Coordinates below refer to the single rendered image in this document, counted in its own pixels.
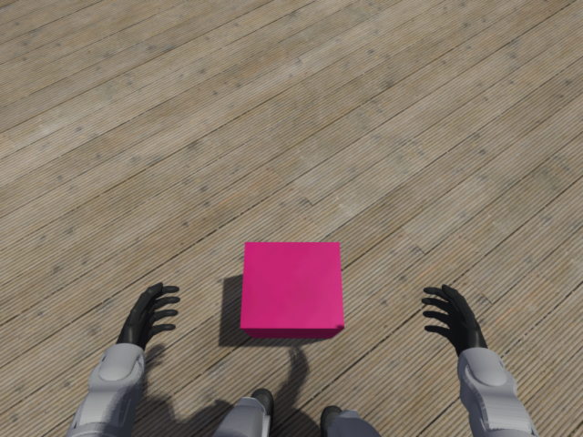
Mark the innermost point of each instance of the left robot forearm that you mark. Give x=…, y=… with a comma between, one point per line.
x=115, y=388

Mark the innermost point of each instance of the robot left foot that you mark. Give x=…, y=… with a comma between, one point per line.
x=265, y=398

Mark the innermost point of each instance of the left robot shin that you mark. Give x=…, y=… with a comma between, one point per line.
x=250, y=402

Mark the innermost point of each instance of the left robot hand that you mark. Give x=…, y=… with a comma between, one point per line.
x=138, y=327

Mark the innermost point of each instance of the right robot forearm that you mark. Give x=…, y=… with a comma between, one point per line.
x=489, y=393

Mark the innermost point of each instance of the right robot hand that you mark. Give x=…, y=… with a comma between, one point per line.
x=464, y=331

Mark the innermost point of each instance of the carton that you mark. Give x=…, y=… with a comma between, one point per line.
x=292, y=290

